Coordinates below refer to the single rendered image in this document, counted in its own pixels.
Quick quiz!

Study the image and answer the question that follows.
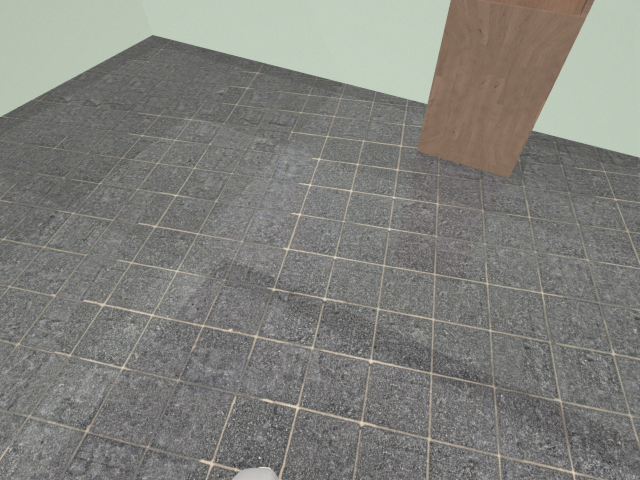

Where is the cabinet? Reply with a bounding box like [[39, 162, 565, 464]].
[[417, 0, 595, 178]]

